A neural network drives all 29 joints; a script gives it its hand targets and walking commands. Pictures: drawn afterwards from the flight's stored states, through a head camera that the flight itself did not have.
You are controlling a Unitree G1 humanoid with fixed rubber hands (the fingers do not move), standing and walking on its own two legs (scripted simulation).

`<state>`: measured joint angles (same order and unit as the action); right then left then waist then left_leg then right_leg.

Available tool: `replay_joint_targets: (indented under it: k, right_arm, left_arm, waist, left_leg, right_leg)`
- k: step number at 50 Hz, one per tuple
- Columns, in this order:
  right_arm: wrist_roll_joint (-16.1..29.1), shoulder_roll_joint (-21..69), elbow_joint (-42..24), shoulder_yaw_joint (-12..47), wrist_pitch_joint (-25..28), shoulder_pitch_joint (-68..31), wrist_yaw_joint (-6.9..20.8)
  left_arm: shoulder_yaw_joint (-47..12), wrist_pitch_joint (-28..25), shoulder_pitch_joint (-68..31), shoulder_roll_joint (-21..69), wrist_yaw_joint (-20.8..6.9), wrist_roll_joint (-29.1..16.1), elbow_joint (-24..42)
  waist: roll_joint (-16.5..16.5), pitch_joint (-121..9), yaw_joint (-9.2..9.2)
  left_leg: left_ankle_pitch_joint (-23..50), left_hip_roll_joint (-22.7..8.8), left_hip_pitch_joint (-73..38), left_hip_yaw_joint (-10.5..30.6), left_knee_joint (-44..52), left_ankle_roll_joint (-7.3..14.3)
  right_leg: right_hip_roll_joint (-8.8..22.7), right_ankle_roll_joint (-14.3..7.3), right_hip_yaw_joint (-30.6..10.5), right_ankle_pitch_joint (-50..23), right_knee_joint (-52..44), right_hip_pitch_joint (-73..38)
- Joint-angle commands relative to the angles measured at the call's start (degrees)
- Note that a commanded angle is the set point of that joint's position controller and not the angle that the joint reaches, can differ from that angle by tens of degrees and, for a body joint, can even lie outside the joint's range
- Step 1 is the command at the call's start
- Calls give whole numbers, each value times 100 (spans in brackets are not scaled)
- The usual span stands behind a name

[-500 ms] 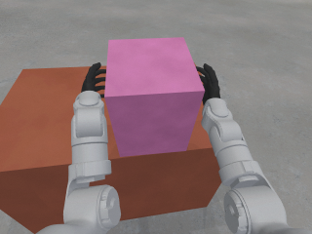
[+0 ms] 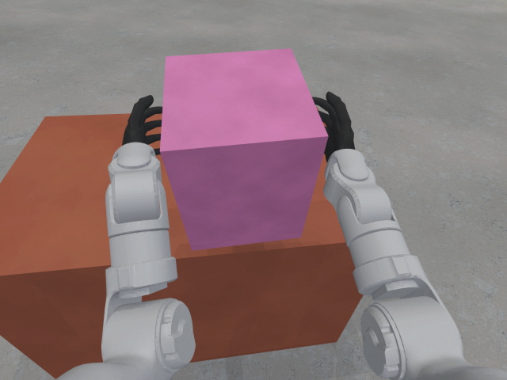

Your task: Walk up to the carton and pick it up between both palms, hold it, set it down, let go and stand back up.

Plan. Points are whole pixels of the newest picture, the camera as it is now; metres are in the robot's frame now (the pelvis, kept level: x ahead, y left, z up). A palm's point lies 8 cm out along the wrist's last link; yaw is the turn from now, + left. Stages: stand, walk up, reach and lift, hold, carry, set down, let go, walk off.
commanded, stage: hold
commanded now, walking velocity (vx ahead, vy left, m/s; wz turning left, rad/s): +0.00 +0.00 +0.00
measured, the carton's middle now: (239, 154) +0.43 +0.01 +0.16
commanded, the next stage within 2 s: set down in 1.58 s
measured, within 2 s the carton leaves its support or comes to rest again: neither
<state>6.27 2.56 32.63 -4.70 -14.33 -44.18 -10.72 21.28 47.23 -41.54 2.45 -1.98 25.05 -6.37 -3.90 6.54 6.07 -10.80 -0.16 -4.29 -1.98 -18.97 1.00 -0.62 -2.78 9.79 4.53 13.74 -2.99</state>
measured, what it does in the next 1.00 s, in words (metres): stands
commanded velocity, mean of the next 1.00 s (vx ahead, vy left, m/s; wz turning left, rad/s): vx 0.00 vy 0.00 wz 0.00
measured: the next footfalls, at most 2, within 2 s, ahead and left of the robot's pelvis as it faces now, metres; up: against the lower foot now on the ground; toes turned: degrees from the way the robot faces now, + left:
none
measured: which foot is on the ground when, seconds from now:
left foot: down 0.00-1.00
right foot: down 0.00-1.00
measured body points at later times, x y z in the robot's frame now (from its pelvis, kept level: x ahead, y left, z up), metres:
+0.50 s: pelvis +0.00 +0.00 +0.00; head -0.04 +0.02 +0.45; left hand +0.38 +0.16 +0.22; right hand +0.38 -0.13 +0.22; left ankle +0.01 +0.10 -0.75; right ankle +0.06 -0.09 -0.75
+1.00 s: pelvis +0.00 +0.01 +0.00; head -0.04 +0.03 +0.45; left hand +0.38 +0.17 +0.22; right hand +0.38 -0.12 +0.22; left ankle +0.01 +0.10 -0.75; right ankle +0.06 -0.09 -0.75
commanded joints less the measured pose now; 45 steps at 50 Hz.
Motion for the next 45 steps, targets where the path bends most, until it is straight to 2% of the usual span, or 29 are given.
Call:
replay_joint_targets:
  k: [1,3,6,7,8,9,11,13,14,17,18,19,20,21,24,26,27,28,29,30,32,33,34,36,39,40,41,43,45]
  right_arm:
    - [223,2580,-1002,1553,122,-3552,455]
    - [310,2652,-1203,1621,107,-3648,430]
    - [381,2640,-1279,1773,59,-3581,378]
    - [443,2665,-1379,1830,51,-3647,365]
    - [402,2663,-1318,1781,18,-3596,357]
    - [385,2679,-1297,1749,-34,-3604,347]
    - [345,2620,-1328,1787,-65,-3596,342]
    - [389,2611,-1468,1828,-28,-3632,356]
    - [383,2620,-1517,1822,-18,-3628,357]
    - [524,2700,-1970,2056,70,-3796,333]
    - [564,2700,-2169,2131,123,-3740,322]
    - [526,2682,-2178,2149,110,-3708,295]
    - [517,2651,-2034,2132,78,-3619,292]
    - [478,2568,-1909,2067,46,-3484,289]
    - [386,2529,-1629,1950,-52,-3267,314]
    - [341,2418,-1419,1780,-101,-3178,334]
    - [300,2380,-1379,1682,-100,-3298,363]
    - [251,2375,-1420,1650,-75,-3301,390]
    - [240,2329,-1422,1622,-49,-3333,400]
    - [282,2291,-1420,1640,-43,-3244,397]
    - [287,2372,-1441,1673,-26,-3428,427]
    - [315,2393,-1456,1679,-9,-3527,432]
    - [356,2401,-1606,1727,27,-3567,438]
    - [426,2454,-1738,1838,55,-3513,416]
    - [516,2463,-2025,2082,94,-3537,401]
    - [502,2479,-1960,2064,78,-3578,388]
    - [525,2449,-1986,2152,80,-3476,380]
    - [519,2480,-2049,2179,81,-3494,347]
    - [497,2433,-1918,2114,54,-3358,335]
  left_arm:
    - [-2031,-234,-3404,2450,-1001,-732,356]
    - [-2012,-205,-3387,2432,-1039,-751,524]
    - [-1960,-186,-3308,2381,-1071,-669,481]
    - [-1914,-184,-3320,2376,-1095,-655,503]
    - [-1838,-169,-3292,2311,-1128,-635,399]
    - [-1750,-132,-3246,2289,-1178,-578,278]
    - [-1620,-111,-3246,2190,-1244,-534,277]
    - [-1730,-124,-3358,2235,-1240,-567,534]
    - [-1776,-133,-3329,2262,-1226,-626,549]
    - [-2062,-234,-3469,2429,-1182,-833,883]
    - [-2262,-265,-3445,2508,-1159,-902,1014]
    - [-2372,-270,-3468,2527,-1141,-949,1011]
    - [-2332,-261,-3402,2498,-1115,-920,975]
    - [-2358,-233,-3357,2452,-1111,-883,938]
    - [-2154,-122,-3241,2363,-1168,-757,884]
    - [-2047,-47,-3192,2332,-1208,-688,711]
    - [-1943,-19,-3271,2313,-1226,-628,596]
    - [-2005,-12,-3295,2417,-1228,-618,663]
    - [-1940,2,-3208,2401,-1229,-598,665]
    - [-2015,17,-3175,2417,-1224,-638,732]
    - [-1923,0,-3268,2377,-1220,-625,701]
    - [-1864,-15,-3326,2322,-1210,-617,658]
    - [-1992,-40,-3409,2381,-1193,-680,836]
    - [-2116,-75,-3356,2467,-1169,-720,990]
    - [-2320,-137,-3241,2524,-1124,-846,1104]
    - [-2223,-127,-3203,2445,-1114,-835,927]
    - [-2293,-146,-3167,2485,-1094,-850,1104]
    - [-2212,-109,-3036,2390,-1094,-803,1043]
    - [-2227,-73,-3043,2373,-1107,-738,1058]
  waist:
    - [475,-1808,123]
    - [401,-1918,38]
    - [462,-1974,45]
    - [422,-1893,-6]
    - [420,-1733,37]
    - [296,-1603,-27]
    - [228,-1648,-13]
    - [328,-1869,-33]
    - [332,-1898,15]
    - [391,-2412,11]
    - [527,-2585,68]
    - [524,-2649,148]
    - [537,-2540,71]
    - [585,-2313,178]
    - [542,-1832,142]
    - [602,-1514,216]
    - [620,-1378,140]
    - [749,-1378,205]
    - [635,-1456,142]
    - [740,-1456,194]
    - [605,-1535,138]
    - [627,-1632,44]
    - [642,-1831,76]
    - [656,-2179,74]
    - [619,-2433,120]
    - [454,-2297,58]
    - [500,-2292,82]
    - [416,-2205,45]
    - [561,-2079,78]
  left_leg:
    - [292,122,910,-143,608,31]
    - [518,132,957,-142,527,34]
    - [846,189,812,-171,473,19]
    - [756,180,811,-177,494,37]
    - [549,157,889,-152,539,58]
    - [490,175,962,-184,618,113]
    - [242,175,949,-199,661,160]
    - [509,134,890,-180,625,137]
    - [600,119,837,-175,603,97]
    - [1196,165,542,-187,366,-9]
    - [1395,189,404,-179,290,-67]
    - [1476,162,304,-144,245,-102]
    - [1464,141,307,-142,242,-98]
    - [1181,142,349,-128,316,-110]
    - [835,108,610,-177,482,-83]
    - [557,82,674,-178,588,-82]
    - [266,54,834,-187,677,-54]
    - [298,34,832,-166,696,-68]
    - [477,9,776,-186,677,-39]
    - [650,36,708,-180,601,-75]
    - [610,8,727,-169,594,-68]
    - [605,18,791,-194,562,-66]
    - [688,23,761,-186,564,-70]
    - [1228,37,555,-189,430,-99]
    - [1672,41,342,-119,245,-189]
    - [1553,49,367,-133,261,-160]
    - [1582,43,361,-142,279,-156]
    - [1483,80,428,-137,295,-108]
    - [1347,43,451,-140,347,-138]
  right_leg:
    - [48,437,-392,-76,60,-1623]
    - [24,427,-390,-335,107,-1785]
    - [42,517,-390,-738,171,-1898]
    - [45,525,-386,-692,163,-1930]
    - [62,533,-438,-493,104,-1897]
    - [95,546,-442,-507,82,-1839]
    - [123,556,-453,-326,65,-1871]
    - [54,510,-400,-411,124,-1903]
    - [25,484,-365,-436,118,-1922]
    - [-50,473,-325,-940,248,-1902]
    - [-57,480,-317,-1038,257,-1906]
    - [-83,455,-265,-1078,262,-1777]
    - [-91,449,-280,-973,223,-1720]
    - [-86,420,-264,-678,180,-1620]
    - [-31,395,-284,-444,125,-1606]
    - [-11,375,-267,-130,71,-1542]
    - [5,363,-258,137,46,-1519]
    - [9,345,-245,88,94,-1516]
    - [-11,352,-236,-10,93,-1533]
    - [-13,345,-228,-134,91,-1532]
    - [-40,340,-206,-60,120,-1536]
    - [-48,350,-218,-54,106,-1603]
    - [-51,350,-209,-141,142,-1672]
    - [-66,378,-224,-615,198,-1808]
    - [-113,345,-226,-904,248,-1791]
    - [-122,351,-219,-820,198,-1733]
    - [-114,336,-221,-869,208,-1763]
    - [-97,378,-263,-889,200,-1761]
    - [-72,338,-251,-723,168,-1776]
